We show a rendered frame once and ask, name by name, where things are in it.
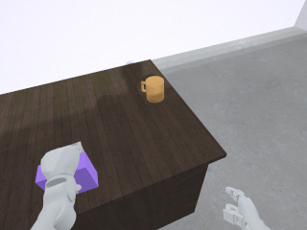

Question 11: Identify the robot left forearm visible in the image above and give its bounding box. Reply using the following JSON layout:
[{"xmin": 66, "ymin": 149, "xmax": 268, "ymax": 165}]
[{"xmin": 31, "ymin": 174, "xmax": 77, "ymax": 230}]

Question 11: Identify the robot right forearm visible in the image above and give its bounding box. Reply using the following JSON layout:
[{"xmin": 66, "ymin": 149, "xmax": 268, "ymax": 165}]
[{"xmin": 243, "ymin": 216, "xmax": 271, "ymax": 230}]

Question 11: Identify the sponge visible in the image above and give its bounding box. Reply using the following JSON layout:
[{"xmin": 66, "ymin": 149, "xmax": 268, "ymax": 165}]
[{"xmin": 35, "ymin": 152, "xmax": 99, "ymax": 194}]

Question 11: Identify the robot left hand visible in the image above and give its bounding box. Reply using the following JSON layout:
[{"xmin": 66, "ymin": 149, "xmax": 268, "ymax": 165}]
[{"xmin": 40, "ymin": 141, "xmax": 84, "ymax": 195}]

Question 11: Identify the table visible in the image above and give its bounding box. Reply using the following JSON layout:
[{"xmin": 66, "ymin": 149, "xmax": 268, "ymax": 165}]
[{"xmin": 0, "ymin": 59, "xmax": 227, "ymax": 230}]

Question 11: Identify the robot right hand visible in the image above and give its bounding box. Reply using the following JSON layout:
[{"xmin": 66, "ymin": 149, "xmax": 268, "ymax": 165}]
[{"xmin": 223, "ymin": 187, "xmax": 260, "ymax": 230}]

